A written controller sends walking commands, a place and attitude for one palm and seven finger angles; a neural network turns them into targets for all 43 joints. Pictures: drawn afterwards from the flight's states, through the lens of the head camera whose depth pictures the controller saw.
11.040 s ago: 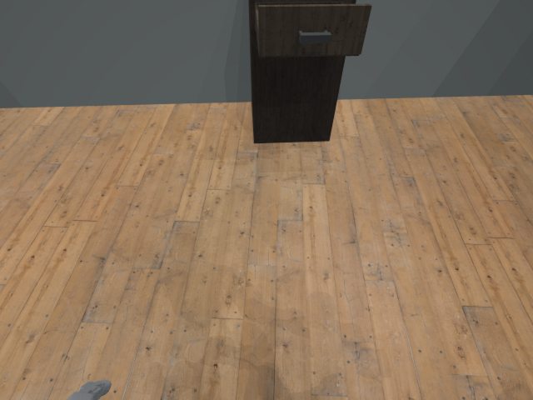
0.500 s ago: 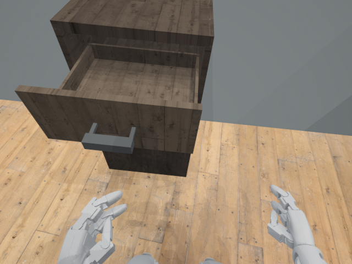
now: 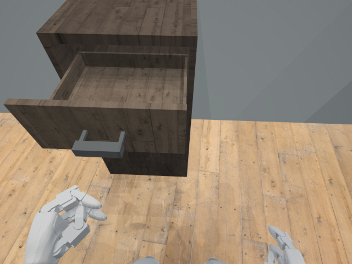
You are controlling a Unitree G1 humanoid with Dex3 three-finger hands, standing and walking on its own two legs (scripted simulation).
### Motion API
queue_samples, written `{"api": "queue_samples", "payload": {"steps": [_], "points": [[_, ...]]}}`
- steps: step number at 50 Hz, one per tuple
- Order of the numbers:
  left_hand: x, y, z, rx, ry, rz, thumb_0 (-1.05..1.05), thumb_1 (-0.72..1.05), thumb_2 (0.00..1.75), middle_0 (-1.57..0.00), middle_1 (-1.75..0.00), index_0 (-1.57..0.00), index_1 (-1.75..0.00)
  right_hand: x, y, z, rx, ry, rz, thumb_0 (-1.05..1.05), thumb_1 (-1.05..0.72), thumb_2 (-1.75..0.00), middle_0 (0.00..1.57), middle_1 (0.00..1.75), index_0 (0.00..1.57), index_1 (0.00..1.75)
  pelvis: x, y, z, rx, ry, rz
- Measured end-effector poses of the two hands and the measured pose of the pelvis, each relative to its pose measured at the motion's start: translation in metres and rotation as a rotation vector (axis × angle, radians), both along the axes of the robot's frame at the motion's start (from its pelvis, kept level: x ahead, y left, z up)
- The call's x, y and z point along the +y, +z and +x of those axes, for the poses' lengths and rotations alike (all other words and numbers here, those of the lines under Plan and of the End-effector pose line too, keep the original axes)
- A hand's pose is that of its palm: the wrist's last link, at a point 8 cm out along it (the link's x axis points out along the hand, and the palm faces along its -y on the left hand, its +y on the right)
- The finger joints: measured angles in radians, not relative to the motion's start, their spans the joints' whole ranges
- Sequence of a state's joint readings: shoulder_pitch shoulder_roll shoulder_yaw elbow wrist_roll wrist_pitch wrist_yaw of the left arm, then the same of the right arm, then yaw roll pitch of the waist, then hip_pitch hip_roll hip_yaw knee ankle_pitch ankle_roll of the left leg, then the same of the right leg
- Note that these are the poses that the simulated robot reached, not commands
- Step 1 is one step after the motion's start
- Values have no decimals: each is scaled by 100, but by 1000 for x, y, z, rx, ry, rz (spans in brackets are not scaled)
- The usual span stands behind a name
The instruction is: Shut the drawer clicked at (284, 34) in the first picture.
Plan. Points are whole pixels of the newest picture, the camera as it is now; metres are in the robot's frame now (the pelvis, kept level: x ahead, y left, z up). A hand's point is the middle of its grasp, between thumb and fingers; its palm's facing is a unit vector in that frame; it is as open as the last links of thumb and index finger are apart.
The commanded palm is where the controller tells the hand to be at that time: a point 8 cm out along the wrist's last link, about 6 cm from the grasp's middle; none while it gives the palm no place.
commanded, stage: raise the hand and make a fist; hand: left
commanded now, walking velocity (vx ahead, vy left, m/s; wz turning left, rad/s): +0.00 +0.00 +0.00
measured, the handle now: (101, 141) +0.39 +0.21 +0.04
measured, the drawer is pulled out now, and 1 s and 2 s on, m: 0.26 0.26 0.26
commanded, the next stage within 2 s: bring the fist close to the handle in 1.00 s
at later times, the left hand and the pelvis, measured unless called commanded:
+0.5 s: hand (80, 223) +0.18 +0.17 +0.12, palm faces +0.01 -1.00 -0.06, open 3.2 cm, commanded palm +0.14 +0.22 +0.13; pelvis +0.02 +0.01 +0.02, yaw +1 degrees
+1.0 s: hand (81, 213) +0.19 +0.16 +0.14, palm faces +0.03 -1.00 -0.07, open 3.3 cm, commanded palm +0.15 +0.22 +0.14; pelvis +0.01 +0.01 +0.02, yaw +1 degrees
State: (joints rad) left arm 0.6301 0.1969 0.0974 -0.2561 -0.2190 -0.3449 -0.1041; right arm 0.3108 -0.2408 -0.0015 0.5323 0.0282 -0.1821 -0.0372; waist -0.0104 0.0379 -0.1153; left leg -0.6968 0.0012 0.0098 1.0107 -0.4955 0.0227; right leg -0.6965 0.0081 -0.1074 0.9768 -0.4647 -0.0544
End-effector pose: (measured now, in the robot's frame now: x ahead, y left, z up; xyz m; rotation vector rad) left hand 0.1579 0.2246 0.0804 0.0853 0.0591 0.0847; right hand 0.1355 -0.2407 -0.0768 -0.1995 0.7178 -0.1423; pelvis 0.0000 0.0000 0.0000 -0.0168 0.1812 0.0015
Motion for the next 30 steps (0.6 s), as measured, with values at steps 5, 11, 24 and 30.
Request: {"api": "queue_samples", "payload": {"steps": [5, 11, 24, 30], "points": [[-12, 7, 3, -32, -90, -22, 2, 91, 90, -103, -120, -103, -120, -11, 10, 15, -61, -2, -35, 2, -90, -90, 20, 30, 20, 30, 2, 2, 3, -2, 5, -2], [-12, 13, 9, -20, -94, -23, 2, 90, 90, -115, -133, -115, -133, -1, 30, 45, -157, 2, -14, 2, -90, -90, 20, 30, 20, 30, 2, 8, 10, -15, 0, 2], [-4, 39, -1, -34, -73, -28, 2, 91, 90, -136, -155, -136, -156, 42, 50, 82, -250, 121, 61, 2, -90, -90, 20, 30, 20, 30, 9, 19, 19, -62, 18, -7], [-1, 53, 2, -63, -74, -11, 2, 90, 90, -139, -159, -139, -159, 46, 50, 76, -242, 125, 66, 2, -90, -90, 20, 30, 20, 30, 12, 22, 18, -82, 19, -8]]}}
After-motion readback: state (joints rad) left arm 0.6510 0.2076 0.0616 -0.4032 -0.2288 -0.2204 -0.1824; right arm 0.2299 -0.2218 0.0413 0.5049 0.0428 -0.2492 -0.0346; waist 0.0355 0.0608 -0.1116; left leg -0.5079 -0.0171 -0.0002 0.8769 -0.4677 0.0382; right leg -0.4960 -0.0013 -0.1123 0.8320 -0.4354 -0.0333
